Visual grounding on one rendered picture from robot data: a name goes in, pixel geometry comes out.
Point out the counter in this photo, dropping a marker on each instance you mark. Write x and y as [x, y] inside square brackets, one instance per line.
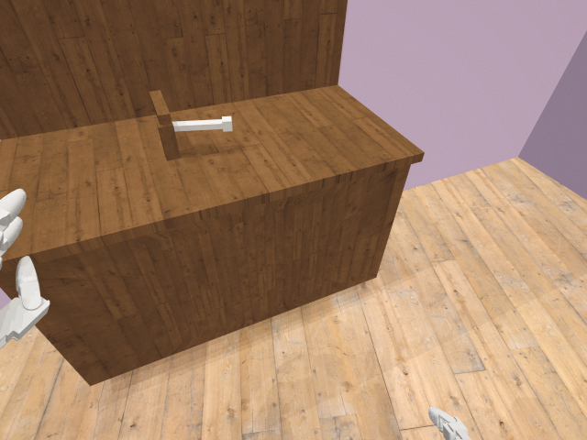
[149, 241]

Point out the left robot hand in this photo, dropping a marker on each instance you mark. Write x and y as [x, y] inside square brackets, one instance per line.
[22, 313]

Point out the tap lever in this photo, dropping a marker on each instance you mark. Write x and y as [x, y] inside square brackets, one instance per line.
[225, 123]

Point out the right robot hand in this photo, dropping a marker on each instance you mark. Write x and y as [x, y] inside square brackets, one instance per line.
[452, 428]

